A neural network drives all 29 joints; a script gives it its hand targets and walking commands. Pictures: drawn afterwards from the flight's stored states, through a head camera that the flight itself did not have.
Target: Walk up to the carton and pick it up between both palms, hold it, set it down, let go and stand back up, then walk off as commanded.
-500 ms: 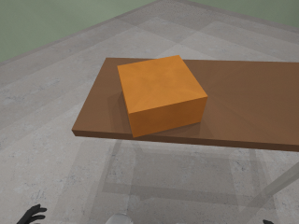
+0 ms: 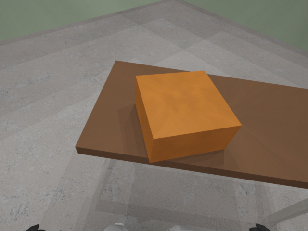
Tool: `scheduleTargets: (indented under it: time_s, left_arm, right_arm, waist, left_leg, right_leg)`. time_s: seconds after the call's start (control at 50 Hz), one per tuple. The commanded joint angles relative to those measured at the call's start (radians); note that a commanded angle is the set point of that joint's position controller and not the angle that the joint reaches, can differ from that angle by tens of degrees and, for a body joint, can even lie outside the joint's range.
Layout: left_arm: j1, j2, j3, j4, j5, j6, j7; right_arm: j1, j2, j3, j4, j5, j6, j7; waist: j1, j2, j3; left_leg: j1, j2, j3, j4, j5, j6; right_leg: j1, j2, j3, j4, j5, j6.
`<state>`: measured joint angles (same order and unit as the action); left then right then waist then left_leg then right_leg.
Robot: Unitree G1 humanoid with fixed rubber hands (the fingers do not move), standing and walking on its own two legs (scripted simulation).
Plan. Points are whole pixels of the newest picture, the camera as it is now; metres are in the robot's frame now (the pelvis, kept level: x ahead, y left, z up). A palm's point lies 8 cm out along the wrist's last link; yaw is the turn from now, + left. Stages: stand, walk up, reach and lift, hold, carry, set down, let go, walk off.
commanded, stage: walk up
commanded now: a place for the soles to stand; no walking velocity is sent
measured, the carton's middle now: (179, 112) +0.53 -0.11 -0.04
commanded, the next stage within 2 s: reach and lift in 1.42 s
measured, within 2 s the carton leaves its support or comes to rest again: neither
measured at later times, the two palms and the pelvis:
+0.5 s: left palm out of the picture +0.14 +0.29 -0.09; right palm (265, 210) +0.20 -0.32 -0.06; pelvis +0.05 -0.02 +0.00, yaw +0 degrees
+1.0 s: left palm (28, 228) +0.16 +0.30 -0.09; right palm (258, 202) +0.21 -0.30 -0.05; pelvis +0.06 +0.00 +0.00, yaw +0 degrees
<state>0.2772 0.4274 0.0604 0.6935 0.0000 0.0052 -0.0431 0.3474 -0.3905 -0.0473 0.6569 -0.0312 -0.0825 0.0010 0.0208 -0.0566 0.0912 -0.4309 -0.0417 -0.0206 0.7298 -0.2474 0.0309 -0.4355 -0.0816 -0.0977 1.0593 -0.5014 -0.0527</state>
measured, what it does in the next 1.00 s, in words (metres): steps on the spot: right foot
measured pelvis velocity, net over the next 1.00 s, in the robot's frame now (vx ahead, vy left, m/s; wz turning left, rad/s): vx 0.06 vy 0.00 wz -0.01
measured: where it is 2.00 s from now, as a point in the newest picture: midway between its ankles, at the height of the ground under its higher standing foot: outside the picture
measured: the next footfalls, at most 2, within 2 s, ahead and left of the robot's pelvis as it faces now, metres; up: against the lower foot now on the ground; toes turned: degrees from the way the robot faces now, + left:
right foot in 0.12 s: +0.10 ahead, -0.13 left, +0.00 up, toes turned -7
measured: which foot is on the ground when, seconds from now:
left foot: down 0.00-1.00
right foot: up 0.00-0.10, down 0.12-1.00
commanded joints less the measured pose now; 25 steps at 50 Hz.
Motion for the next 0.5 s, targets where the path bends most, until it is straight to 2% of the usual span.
scheduleTargets:
  time_s: [0.0,0.04,0.06,0.08,0.1,0.12,0.14,0.16,0.18,0.2,0.22,0.24,0.26,0.28,0.3,0.32,0.34,0.36,0.38,0.4,0.42,0.44,0.48]
  left_arm:
    - [0.120,0.207,0.066,0.004,0.021,-0.022,0.019]
    - [0.117,0.194,0.062,0.008,0.019,-0.023,0.025]
    - [0.131,0.190,0.062,0.021,0.019,-0.026,0.028]
    - [0.149,0.185,0.063,0.033,0.018,-0.031,0.030]
    - [0.168,0.190,0.068,0.043,0.022,-0.038,0.032]
    - [0.175,0.208,0.071,0.044,0.030,-0.045,0.038]
    - [0.153,0.264,0.078,0.026,0.043,-0.058,0.046]
    - [0.101,0.316,0.084,0.016,0.045,-0.069,0.048]
    - [0.050,0.317,0.078,0.008,0.040,-0.074,0.045]
    - [-0.005,0.299,0.065,-0.005,0.036,-0.076,0.044]
    - [-0.035,0.279,0.051,-0.010,0.034,-0.076,0.042]
    - [-0.054,0.247,0.038,-0.012,0.031,-0.076,0.040]
    - [-0.037,0.206,0.028,-0.020,0.023,-0.076,0.039]
    - [-0.009,0.190,0.025,-0.009,0.014,-0.073,0.037]
    - [0.003,0.199,0.028,0.001,0.011,-0.071,0.040]
    - [0.017,0.209,0.029,0.003,0.012,-0.073,0.045]
    - [0.019,0.215,0.029,0.004,0.014,-0.077,0.048]
    - [0.023,0.235,0.033,0.005,0.018,-0.083,0.051]
    - [0.017,0.249,0.034,0.004,0.020,-0.089,0.052]
    - [0.002,0.250,0.035,0.003,0.018,-0.092,0.051]
    - [-0.004,0.250,0.032,0.000,0.019,-0.091,0.050]
    - [-0.019,0.240,0.028,0.003,0.020,-0.090,0.050]
    - [-0.027,0.218,0.020,-0.002,0.016,-0.084,0.050]
  right_arm:
    - [-0.006,-0.304,-0.100,-0.027,-0.005,-0.018,-0.022]
    - [-0.035,-0.292,-0.100,-0.033,-0.010,-0.009,-0.023]
    - [-0.065,-0.291,-0.098,-0.035,-0.010,-0.003,-0.023]
    - [-0.112,-0.283,-0.093,-0.043,-0.007,0.003,-0.022]
    - [-0.152,-0.271,-0.088,-0.048,-0.006,0.012,-0.022]
    - [-0.148,-0.238,-0.078,-0.041,-0.001,0.022,-0.021]
    - [-0.141,-0.187,-0.064,-0.033,0.011,0.032,-0.018]
    - [-0.138,-0.200,-0.069,-0.011,0.022,0.035,-0.025]
    - [-0.100,-0.233,-0.079,0.020,0.021,0.030,-0.027]
    - [-0.074,-0.231,-0.077,0.033,0.019,0.018,-0.023]
    - [-0.072,-0.227,-0.075,0.035,0.016,0.003,-0.020]
    - [-0.057,-0.224,-0.075,0.038,0.010,-0.013,-0.017]
    - [-0.057,-0.243,-0.081,0.032,0.004,-0.022,-0.017]
    - [-0.092,-0.274,-0.082,0.020,0.001,-0.028,-0.019]
    - [-0.120,-0.282,-0.080,0.013,0.006,-0.027,-0.021]
    - [-0.136,-0.272,-0.072,0.011,0.009,-0.023,-0.023]
    - [-0.155,-0.250,-0.062,0.013,0.013,-0.018,-0.023]
    - [-0.170,-0.225,-0.053,0.016,0.018,-0.013,-0.021]
    - [-0.173,-0.215,-0.050,0.020,0.020,-0.006,-0.020]
    - [-0.171,-0.213,-0.051,0.029,0.024,-0.003,-0.020]
    - [-0.167,-0.221,-0.054,0.033,0.023,-0.002,-0.018]
    - [-0.164,-0.221,-0.055,0.031,0.022,-0.004,-0.017]
    - [-0.161,-0.233,-0.059,0.033,0.015,-0.007,-0.016]
  waist:
    - [-0.025,0.208,-0.107]
    - [-0.026,0.225,-0.117]
    - [-0.016,0.240,-0.124]
    - [0.008,0.217,-0.119]
    - [0.029,0.206,-0.111]
    - [0.040,0.160,-0.105]
    - [0.044,-0.007,-0.063]
    - [0.036,-0.077,0.003]
    - [0.013,-0.039,0.009]
    - [-0.022,0.002,-0.023]
    - [-0.039,0.025,-0.073]
    - [-0.052,0.013,-0.144]
    - [-0.042,0.041,-0.194]
    - [-0.023,0.083,-0.211]
    - [-0.009,0.094,-0.214]
    - [0.004,0.089,-0.227]
    - [0.012,0.063,-0.217]
    - [0.011,0.037,-0.208]
    - [0.004,0.021,-0.197]
    - [-0.007,0.026,-0.184]
    - [-0.008,0.037,-0.199]
    - [-0.017,0.040,-0.214]
    - [-0.018,0.056,-0.231]
  left_leg:
    - [0.111,0.284,-0.456,-0.360,-0.289,0.220]
    - [0.065,0.279,-0.427,-0.329,-0.282,0.219]
    - [0.019,0.274,-0.409,-0.313,-0.291,0.210]
    - [-0.074,0.253,-0.369,-0.287,-0.323,0.190]
    - [-0.176,0.224,-0.299,-0.253,-0.361,0.150]
    - [-0.235,0.184,-0.243,-0.179,-0.411,0.102]
    - [-0.297,0.087,-0.148,0.002,-0.375,0.031]
    - [-0.234,0.010,-0.036,0.169,-0.263,-0.005]
    - [-0.147,0.049,-0.043,0.176,-0.237,-0.005]
    - [-0.057,0.068,-0.025,0.099,-0.210,0.001]
    - [0.053,0.071,-0.010,-0.009,-0.170,0.013]
    - [0.154,0.084,-0.048,-0.084,-0.099,0.033]
    - [0.203,0.121,-0.146,-0.111,-0.032,0.061]
    - [0.188,0.191,-0.278,-0.134,0.022,0.107]
    - [0.159,0.229,-0.329,-0.117,0.077,0.143]
    - [0.127,0.227,-0.308,-0.087,0.110,0.143]
    - [0.076,0.198,-0.254,-0.058,0.134,0.121]
    - [0.048,0.147,-0.168,-0.004,0.150,0.081]
    - [0.061,0.101,-0.094,0.034,0.137,0.047]
    - [0.081,0.086,-0.055,0.033,0.106,0.031]
    - [0.112,0.089,-0.052,0.016,0.080,0.030]
    - [0.146,0.097,-0.069,-0.005,0.081,0.040]
    - [0.192,0.135,-0.145,-0.048,0.109,0.074]
  right_leg:
    - [-0.112,-0.011,0.156,-0.065,0.021,0.037]
    - [-0.044,-0.005,0.136,-0.153,0.010,0.031]
    - [0.020,-0.001,0.130,-0.197,0.035,0.026]
    - [0.131,0.008,0.118,-0.267,0.112,0.018]
    - [0.251,0.024,0.102,-0.342,0.151,0.002]
    - [0.300,0.012,0.154,-0.434,0.069,-0.016]
    - [0.230,-0.154,0.447,-0.655,-0.260,-0.049]
    - [0.104,-0.309,0.639,-0.811,-0.362,-0.107]
    - [0.053,-0.330,0.630,-0.793,-0.249,-0.154]
    - [0.040,-0.294,0.540,-0.719,-0.094,-0.165]
    - [0.032,-0.232,0.414,-0.616,0.071,-0.137]
    - [0.031,-0.177,0.306,-0.502,0.266,-0.101]
    - [0.012,-0.120,0.229,-0.424,0.369,-0.057]
    - [0.027,-0.047,0.174,-0.345,0.380,-0.012]
    - [0.056,-0.019,0.160,-0.317,0.330,0.004]
    - [0.096,-0.025,0.176,-0.337,0.306,-0.001]
    - [0.135,-0.046,0.202,-0.385,0.304,-0.013]
    - [0.153,-0.091,0.261,-0.452,0.325,-0.042]
    - [0.131,-0.143,0.318,-0.501,0.348,-0.079]
    - [0.116,-0.170,0.333,-0.509,0.387,-0.105]
    - [0.106,-0.175,0.320,-0.493,0.416,-0.112]
    - [0.086,-0.159,0.295,-0.464,0.423,-0.102]
    - [0.054,-0.108,0.234,-0.422,0.378,-0.060]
